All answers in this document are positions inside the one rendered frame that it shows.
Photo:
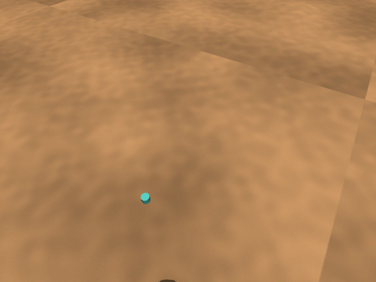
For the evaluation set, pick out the tin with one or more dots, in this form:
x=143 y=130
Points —
x=145 y=198

